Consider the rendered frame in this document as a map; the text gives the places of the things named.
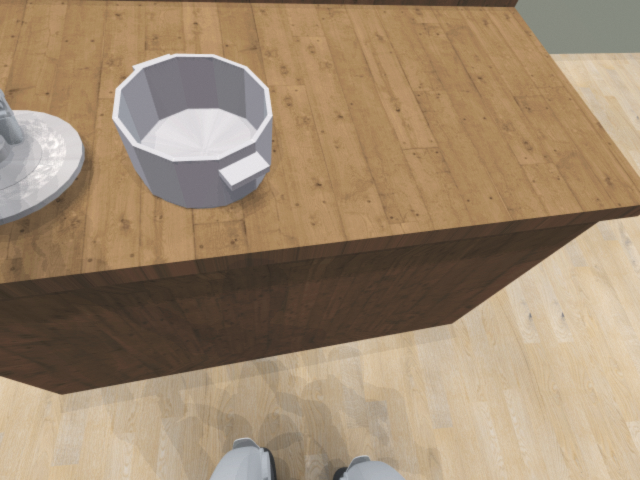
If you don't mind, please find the pot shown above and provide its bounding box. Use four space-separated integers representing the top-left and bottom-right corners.
112 54 273 209

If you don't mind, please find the robot right shin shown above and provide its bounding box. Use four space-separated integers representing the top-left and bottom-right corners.
346 455 371 472

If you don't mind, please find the lid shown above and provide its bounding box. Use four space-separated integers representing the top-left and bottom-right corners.
0 110 85 225

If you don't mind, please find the robot shin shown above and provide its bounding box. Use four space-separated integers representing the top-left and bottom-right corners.
232 438 260 450
346 455 371 472

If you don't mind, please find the robot left hand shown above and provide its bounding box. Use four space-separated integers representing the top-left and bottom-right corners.
0 89 23 145

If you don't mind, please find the table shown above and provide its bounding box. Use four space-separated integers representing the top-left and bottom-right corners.
0 0 640 395

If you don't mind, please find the robot left shin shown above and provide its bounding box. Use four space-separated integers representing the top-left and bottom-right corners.
232 438 260 450

